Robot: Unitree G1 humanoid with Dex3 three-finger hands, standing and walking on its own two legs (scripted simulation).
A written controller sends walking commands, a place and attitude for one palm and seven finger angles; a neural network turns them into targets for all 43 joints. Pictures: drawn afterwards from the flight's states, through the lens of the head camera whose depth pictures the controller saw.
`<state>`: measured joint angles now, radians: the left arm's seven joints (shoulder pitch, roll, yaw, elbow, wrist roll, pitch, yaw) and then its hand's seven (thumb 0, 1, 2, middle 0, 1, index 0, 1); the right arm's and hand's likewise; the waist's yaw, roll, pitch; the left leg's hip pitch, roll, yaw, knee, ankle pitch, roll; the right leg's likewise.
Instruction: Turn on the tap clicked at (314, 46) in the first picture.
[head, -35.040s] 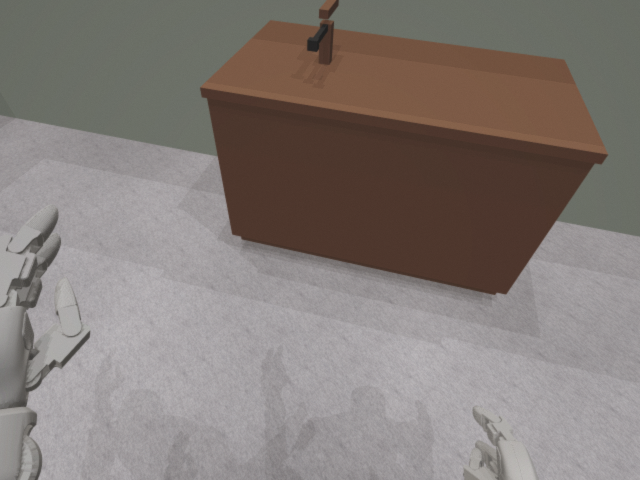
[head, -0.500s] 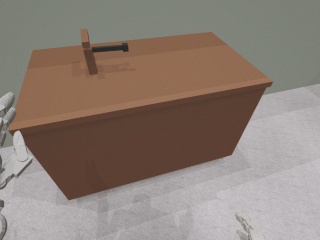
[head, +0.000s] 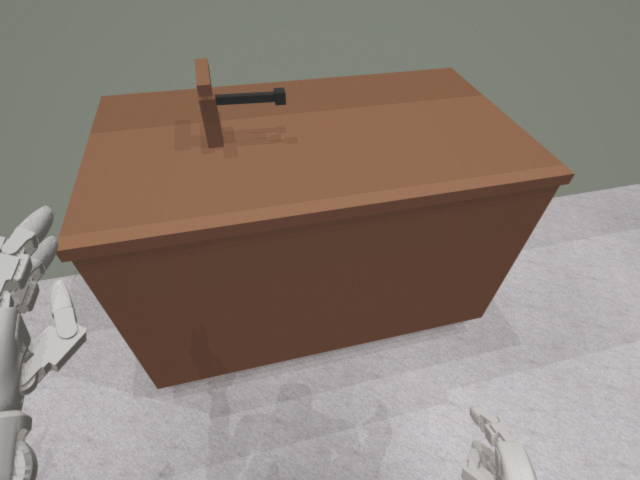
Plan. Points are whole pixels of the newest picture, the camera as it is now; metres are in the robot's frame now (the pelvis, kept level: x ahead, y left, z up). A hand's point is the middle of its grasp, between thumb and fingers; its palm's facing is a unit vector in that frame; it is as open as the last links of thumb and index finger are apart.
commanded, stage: stand and wait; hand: left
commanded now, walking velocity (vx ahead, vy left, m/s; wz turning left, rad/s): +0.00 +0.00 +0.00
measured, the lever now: (279, 96) +0.88 +0.14 +0.07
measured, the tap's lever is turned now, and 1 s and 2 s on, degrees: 86 86 86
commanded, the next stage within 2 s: none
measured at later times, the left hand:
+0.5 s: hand (59, 313) +0.23 +0.26 +0.16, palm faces +0.37 -0.87 -0.32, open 7.5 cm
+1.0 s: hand (56, 309) +0.23 +0.27 +0.16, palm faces +0.38 -0.87 -0.32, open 7.5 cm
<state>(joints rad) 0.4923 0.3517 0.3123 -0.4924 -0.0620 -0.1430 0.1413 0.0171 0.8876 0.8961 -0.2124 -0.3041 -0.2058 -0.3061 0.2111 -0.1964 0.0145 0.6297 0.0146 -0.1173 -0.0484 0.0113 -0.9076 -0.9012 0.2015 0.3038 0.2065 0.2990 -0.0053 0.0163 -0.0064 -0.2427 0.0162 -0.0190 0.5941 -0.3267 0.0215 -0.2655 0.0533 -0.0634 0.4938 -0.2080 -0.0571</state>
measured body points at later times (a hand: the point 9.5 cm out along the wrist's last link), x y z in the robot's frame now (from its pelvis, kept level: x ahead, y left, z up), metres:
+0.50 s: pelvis +0.01 +0.03 +0.01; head +0.01 +0.04 +0.46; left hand +0.20 +0.31 +0.18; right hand +0.19 -0.21 -0.06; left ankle +0.00 +0.12 -0.73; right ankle +0.04 -0.09 -0.73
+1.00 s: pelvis +0.02 +0.03 +0.01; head +0.01 +0.04 +0.46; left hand +0.20 +0.31 +0.18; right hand +0.19 -0.20 -0.07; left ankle +0.00 +0.12 -0.73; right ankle +0.04 -0.09 -0.73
